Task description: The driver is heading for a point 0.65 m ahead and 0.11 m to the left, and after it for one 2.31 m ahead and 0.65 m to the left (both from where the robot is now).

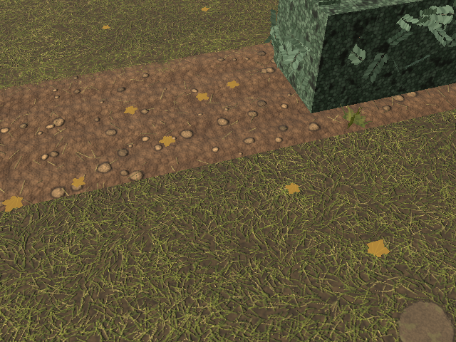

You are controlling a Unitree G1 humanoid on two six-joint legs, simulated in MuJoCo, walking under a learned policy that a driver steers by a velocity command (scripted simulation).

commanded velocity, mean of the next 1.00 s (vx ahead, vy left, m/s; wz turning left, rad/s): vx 0.46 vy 0.00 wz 0.00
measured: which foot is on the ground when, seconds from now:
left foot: up 0.00-0.20, down 0.22-0.62, up 0.64-1.00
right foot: down 0.00-0.22, up 0.24-0.58, down 0.60-1.00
